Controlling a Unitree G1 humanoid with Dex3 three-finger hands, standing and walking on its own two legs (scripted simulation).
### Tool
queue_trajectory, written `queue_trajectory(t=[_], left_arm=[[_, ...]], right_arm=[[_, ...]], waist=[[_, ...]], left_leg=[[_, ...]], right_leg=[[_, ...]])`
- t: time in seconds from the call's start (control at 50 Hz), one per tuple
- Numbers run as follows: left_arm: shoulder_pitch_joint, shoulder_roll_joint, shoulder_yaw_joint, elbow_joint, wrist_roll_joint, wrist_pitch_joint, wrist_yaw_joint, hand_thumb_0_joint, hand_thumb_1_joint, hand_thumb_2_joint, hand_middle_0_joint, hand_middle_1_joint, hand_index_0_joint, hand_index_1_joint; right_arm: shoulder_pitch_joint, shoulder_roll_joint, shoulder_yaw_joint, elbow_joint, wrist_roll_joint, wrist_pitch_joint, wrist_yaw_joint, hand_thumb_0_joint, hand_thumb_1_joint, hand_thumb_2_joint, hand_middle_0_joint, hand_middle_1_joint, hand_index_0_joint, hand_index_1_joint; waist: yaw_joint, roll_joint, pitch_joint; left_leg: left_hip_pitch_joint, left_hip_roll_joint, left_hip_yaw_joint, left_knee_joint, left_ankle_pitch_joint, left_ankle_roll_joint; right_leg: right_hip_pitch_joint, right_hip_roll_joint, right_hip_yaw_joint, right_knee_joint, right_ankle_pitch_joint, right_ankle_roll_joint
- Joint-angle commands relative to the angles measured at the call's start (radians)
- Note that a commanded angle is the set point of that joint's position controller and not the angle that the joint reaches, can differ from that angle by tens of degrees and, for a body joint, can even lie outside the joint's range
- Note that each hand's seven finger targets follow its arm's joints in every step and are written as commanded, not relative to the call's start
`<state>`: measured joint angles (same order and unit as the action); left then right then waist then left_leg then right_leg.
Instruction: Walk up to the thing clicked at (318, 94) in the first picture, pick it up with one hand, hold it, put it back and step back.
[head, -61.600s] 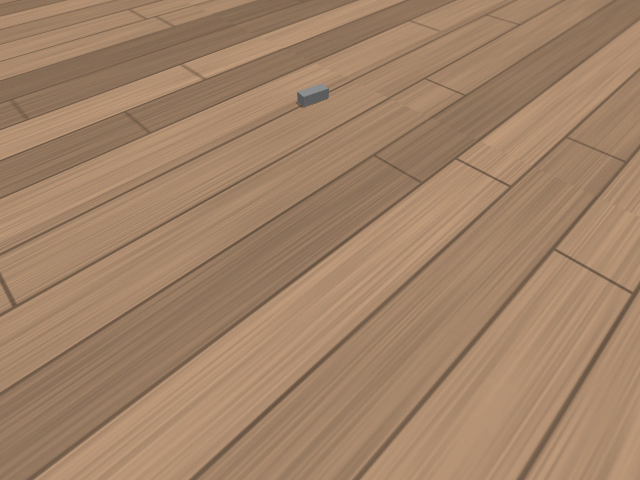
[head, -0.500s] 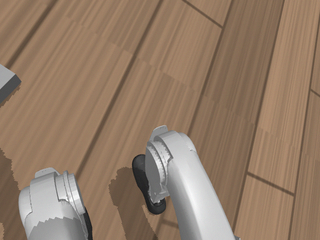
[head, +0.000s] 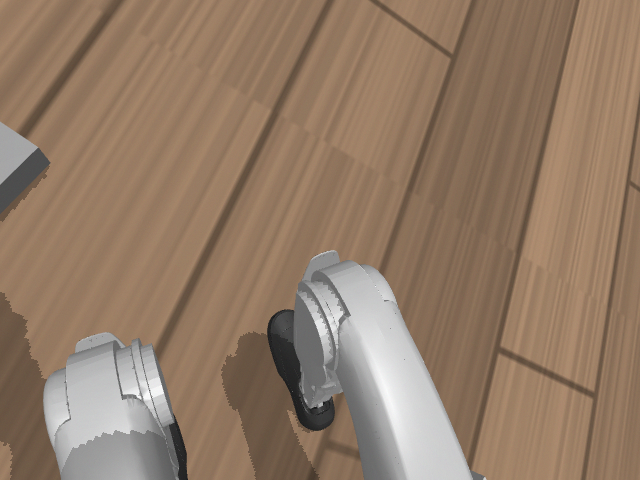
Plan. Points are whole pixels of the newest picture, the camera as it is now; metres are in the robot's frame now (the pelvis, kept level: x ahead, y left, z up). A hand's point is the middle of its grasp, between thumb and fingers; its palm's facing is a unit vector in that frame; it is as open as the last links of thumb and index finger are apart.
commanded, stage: rise first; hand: left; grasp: from above
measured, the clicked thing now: out of the picture +0.54 +0.27 -0.30
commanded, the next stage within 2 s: approach in 0.48 s
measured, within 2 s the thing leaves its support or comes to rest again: neither
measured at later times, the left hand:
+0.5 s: hand out of the picture +0.52 +0.29 -0.18, palm faces -0.24 -0.30 -0.92, open 14.0 cm
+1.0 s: hand out of the picture +0.57 +0.24 -0.15, palm faces -0.17 -0.31 -0.94, open 14.1 cm
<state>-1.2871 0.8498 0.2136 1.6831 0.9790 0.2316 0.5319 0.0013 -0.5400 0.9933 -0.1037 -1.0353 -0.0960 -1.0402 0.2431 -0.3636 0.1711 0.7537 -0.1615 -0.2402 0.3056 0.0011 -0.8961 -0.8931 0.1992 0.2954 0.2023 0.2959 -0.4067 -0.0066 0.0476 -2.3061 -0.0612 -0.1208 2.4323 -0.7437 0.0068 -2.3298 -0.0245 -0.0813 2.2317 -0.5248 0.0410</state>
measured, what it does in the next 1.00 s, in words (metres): stands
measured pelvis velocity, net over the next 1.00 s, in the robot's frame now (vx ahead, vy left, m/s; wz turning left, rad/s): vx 0.00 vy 0.00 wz -0.01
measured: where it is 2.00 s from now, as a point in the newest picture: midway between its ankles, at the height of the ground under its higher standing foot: (243, 438)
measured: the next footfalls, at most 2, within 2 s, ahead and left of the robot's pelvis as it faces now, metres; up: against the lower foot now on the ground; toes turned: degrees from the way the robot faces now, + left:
none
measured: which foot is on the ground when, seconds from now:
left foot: down 0.00-1.00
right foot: down 0.00-1.00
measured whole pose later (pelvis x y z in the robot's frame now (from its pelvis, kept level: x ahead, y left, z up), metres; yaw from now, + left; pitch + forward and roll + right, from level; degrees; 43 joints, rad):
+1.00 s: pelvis +0.00 +0.00 +0.00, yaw +0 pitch +36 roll -10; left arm -1.44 0.83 0.16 1.72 1.00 0.28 0.59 0.00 -0.55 1.00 -0.10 -1.04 -0.09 -1.04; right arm 0.24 -0.37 0.19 0.76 -0.17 -0.26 0.31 0.00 -0.89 -0.89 0.20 0.30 0.20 0.30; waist -0.48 -0.02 0.05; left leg -2.30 -0.06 -0.14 2.42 -0.75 -0.01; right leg -2.33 -0.02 -0.09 2.22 -0.52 0.03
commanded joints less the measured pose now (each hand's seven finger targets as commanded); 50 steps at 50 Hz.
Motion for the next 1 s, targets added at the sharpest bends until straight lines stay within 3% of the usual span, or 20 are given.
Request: queue_trajectory(t=[0.0, 0.08, 0.1, 0.14, 0.18, 0.2, 0.3, 0.32, 0.36, 0.4, 0.44, 0.58, 0.64, 0.66, 0.74, 0.78, 0.84, 0.88, 0.92, 0.98], left_arm=[[-0.282, 0.172, -0.037, -0.072, 0.017, 0.012, 0.034, 0.000, -0.560, 0.993, -0.088, -1.039, -0.080, -1.044], [-0.267, 0.177, -0.028, -0.068, -0.007, 0.008, 0.029, 0.000, -0.549, 0.989, -0.088, -1.037, -0.083, -1.039], [-0.281, 0.218, -0.003, -0.094, -0.006, 0.000, 0.035, 0.000, -0.538, 0.978, -0.089, -1.047, -0.089, -1.043], [-0.274, 0.220, 0.002, -0.088, -0.007, -0.005, 0.033, 0.000, -0.532, 0.975, -0.088, -1.040, -0.088, -1.036], [-0.300, 0.188, -0.023, -0.082, -0.005, -0.017, 0.038, 0.000, -0.532, 0.973, -0.088, -1.041, -0.089, -1.037], [-0.306, 0.210, -0.014, -0.073, 0.004, -0.021, 0.043, 0.000, -0.516, 0.956, -0.087, -1.065, -0.096, -1.052], [-0.370, 0.241, -0.003, -0.154, 0.014, -0.036, 0.070, 0.000, -0.519, 0.958, -0.088, -1.057, -0.096, -1.045], [-0.358, 0.192, -0.022, -0.138, 0.006, -0.031, 0.067, 0.000, -0.534, 0.970, -0.087, -1.047, -0.089, -1.041], [-0.368, 0.219, -0.006, -0.168, 0.015, -0.024, 0.074, 0.000, -0.546, 0.983, -0.089, -1.031, -0.084, -1.032], [-0.346, 0.171, -0.030, -0.105, 0.001, -0.010, 0.069, 0.000, -0.552, 0.985, -0.087, -1.034, -0.083, -1.035], [-0.328, 0.202, -0.021, -0.136, 0.007, -0.002, 0.067, 0.000, -0.559, 0.993, -0.088, -1.025, -0.079, -1.030], [-0.245, 0.169, -0.017, -0.060, -0.004, 0.023, 0.049, 0.000, -0.574, 1.011, -0.081, -1.009, -0.064, -1.022], [-0.304, 0.156, -0.020, -0.074, 0.000, 0.008, 0.052, 0.000, -0.557, 0.992, -0.082, -1.033, -0.073, -1.038], [-0.332, 0.115, -0.045, -0.069, -0.012, 0.002, 0.044, 0.000, -0.558, 0.996, -0.083, -1.030, -0.073, -1.036], [-0.441, 0.107, -0.088, -0.070, -0.011, -0.034, 0.047, 0.000, -0.546, 0.980, -0.081, -1.057, -0.080, -1.056], [-0.535, 0.103, -0.112, -0.131, -0.002, -0.043, 0.059, 0.000, -0.538, 0.973, -0.081, -1.067, -0.083, -1.061], [-0.572, 0.116, -0.116, -0.139, 0.014, -0.023, 0.084, 0.000, -0.562, 0.991, -0.081, -1.048, -0.075, -1.051], [-0.610, 0.171, -0.094, -0.151, 0.045, 0.002, 0.103, 0.000, -0.583, 1.006, -0.081, -1.038, -0.068, -1.049], [-0.603, 0.179, -0.073, -0.157, 0.050, 0.044, 0.107, 0.000, -0.604, 1.028, -0.082, -1.011, -0.059, -1.031], [-0.498, 0.182, -0.061, -0.095, 0.045, 0.107, 0.087, 0.000, -0.611, 1.033, -0.082, -1.002, -0.055, -1.026]], right_arm=[[0.266, -0.294, -0.081, 0.040, 0.011, 0.001, -0.003, 0.000, -0.883, -0.893, 0.200, 0.300, 0.200, 0.300], [0.270, -0.285, -0.074, 0.034, 0.001, -0.001, -0.004, 0.000, -0.879, -0.891, 0.201, 0.300, 0.200, 0.300], [0.272, -0.288, -0.073, 0.039, 0.004, -0.003, -0.005, 0.000, -0.881, -0.891, 0.201, 0.300, 0.200, 0.300], [0.268, -0.290, -0.072, 0.035, 0.002, -0.008, -0.006, 0.000, -0.878, -0.890, 0.201, 0.300, 0.200, 0.300], [0.257, -0.282, -0.067, 0.027, 0.001, -0.013, -0.006, 0.000, -0.880, -0.891, 0.201, 0.300, 0.200, 0.300], [0.267, -0.291, -0.070, 0.036, -0.002, -0.015, -0.008, 0.000, -0.882, -0.891, 0.201, 0.300, 0.200, 0.300], [0.260, -0.293, -0.072, 0.042, -0.005, -0.028, -0.011, 0.000, -0.883, -0.891, 0.201, 0.300, 0.200, 0.300], [0.246, -0.277, -0.068, 0.027, -0.005, -0.030, -0.007, 0.000, -0.884, -0.892, 0.201, 0.300, 0.200, 0.300], [0.254, -0.287, -0.077, 0.040, -0.002, -0.029, -0.006, 0.000, -0.884, -0.892, 0.201, 0.300, 0.200, 0.300], [0.257, -0.279, -0.069, 0.045, -0.008, -0.027, 0.003, 0.000, -0.885, -0.892, 0.201, 0.300, 0.200, 0.300], [0.246, -0.291, -0.079, 0.046, 0.003, -0.026, 0.002, 0.000, -0.885, -0.893, 0.201, 0.300, 0.200, 0.300], [0.262, -0.295, -0.080, 0.043, 0.008, -0.015, 0.007, 0.000, -0.873, -0.887, 0.201, 0.300, 0.200, 0.300], [0.277, -0.298, -0.075, 0.043, 0.004, -0.016, 0.007, 0.000, -0.875, -0.888, 0.201, 0.300, 0.200, 0.300], [0.274, -0.286, -0.070, 0.036, -0.003, -0.016, 0.007, 0.000, -0.874, -0.887, 0.201, 0.300, 0.200, 0.300], [0.267, -0.298, -0.064, 0.067, -0.016, -0.028, -0.004, 0.000, -0.877, -0.888, 0.201, 0.300, 0.201, 0.300], [0.269, -0.298, -0.061, 0.075, -0.021, -0.030, -0.011, 0.000, -0.877, -0.888, 0.201, 0.300, 0.200, 0.300], [0.250, -0.307, -0.057, 0.069, -0.020, -0.033, -0.015, 0.000, -0.880, -0.890, 0.201, 0.300, 0.200, 0.300], [0.258, -0.322, -0.060, 0.070, -0.007, -0.025, -0.014, 0.000, -0.883, -0.892, 0.201, 0.300, 0.200, 0.300], [0.256, -0.323, -0.061, 0.048, 0.001, -0.017, -0.001, 0.000, -0.883, -0.893, 0.201, 0.300, 0.200, 0.300], [0.258, -0.313, -0.059, 0.030, 0.013, 0.004, 0.011, 0.000, -0.883, -0.893, 0.201, 0.300, 0.200, 0.300]], waist=[[-0.032, 0.404, -0.675], [-0.040, 0.347, -0.655], [-0.032, 0.338, -0.660], [-0.037, 0.332, -0.656], [-0.051, 0.349, -0.648], [-0.057, 0.334, -0.652], [-0.045, 0.430, -0.716], [-0.049, 0.438, -0.692], [-0.043, 0.454, -0.731], [-0.058, 0.424, -0.690], [-0.025, 0.449, -0.719], [-0.025, 0.401, -0.666], [-0.057, 0.381, -0.637], [-0.083, 0.371, -0.611], [-0.126, 0.390, -0.597], [-0.138, 0.441, -0.653], [-0.138, 0.521, -0.681], [-0.117, 0.577, -0.751], [-0.098, 0.609, -0.778], [-0.072, 0.535, -0.753]], left_leg=[[0.435, 0.024, 0.050, -0.313, 0.235, 0.011], [0.366, 0.019, 0.069, -0.298, 0.250, 0.023], [0.354, 0.020, 0.065, -0.296, 0.245, 0.027], [0.372, 0.021, 0.060, -0.294, 0.240, 0.026], [0.380, 0.021, 0.056, -0.304, 0.220, 0.023], [0.377, 0.021, 0.057, -0.299, 0.205, 0.026], [0.465, 0.025, 0.054, -0.321, 0.193, 0.011], [0.469, 0.025, 0.054, -0.321, 0.195, 0.007], [0.501, 0.029, 0.048, -0.311, 0.231, 0.005], [0.459, 0.028, 0.060, -0.301, 0.238, 0.008], [0.469, 0.026, 0.057, -0.314, 0.244, 0.008], [0.462, 0.029, 0.028, -0.323, 0.286, 0.005], [0.446, 0.032, 0.016, -0.319, 0.272, 0.007], [0.433, 0.029, 0.028, -0.307, 0.266, 0.010], [0.437, 0.024, 0.028, -0.312, 0.181, 0.009], [0.489, 0.024, 0.032, -0.316, 0.183, 0.000], [0.564, 0.028, 0.027, -0.326, 0.187, -0.015], [0.597, 0.035, 0.028, -0.334, 0.227, -0.021], [0.612, 0.038, 0.034, -0.329, 0.281, -0.023], [0.503, 0.029, 0.061, -0.321, 0.310, -0.007]], right_leg=[[0.462, 0.036, -0.087, -0.153, 0.117, -0.069], [0.530, 0.035, -0.073, -0.171, 0.131, -0.061], [0.536, 0.032, -0.073, -0.168, 0.127, -0.059], [0.515, 0.031, -0.076, -0.168, 0.117, -0.058], [0.506, 0.033, -0.080, -0.167, 0.102, -0.061], [0.511, 0.034, -0.082, -0.173, 0.093, -0.059], [0.483, 0.031, -0.086, -0.168, 0.084, -0.064], [0.468, 0.031, -0.087, -0.161, 0.083, -0.067], [0.465, 0.028, -0.088, -0.154, 0.120, -0.067], [0.488, 0.034, -0.087, -0.162, 0.129, -0.066], [0.479, 0.033, -0.083, -0.160, 0.127, -0.069], [0.438, 0.029, -0.090, -0.142, 0.154, -0.068], [0.436, 0.027, -0.094, -0.143, 0.149, -0.066], [0.445, 0.033, -0.092, -0.154, 0.144, -0.066], [0.449, 0.035, -0.102, -0.172, 0.084, -0.066], [0.467, 0.034, -0.101, -0.173, 0.091, -0.068], [0.439, 0.029, -0.107, -0.161, 0.102, -0.072], [0.454, 0.028, -0.104, -0.146, 0.141, -0.076], [0.450, 0.023, -0.100, -0.140, 0.181, -0.076], [0.511, 0.036, -0.087, -0.158, 0.208, -0.071]])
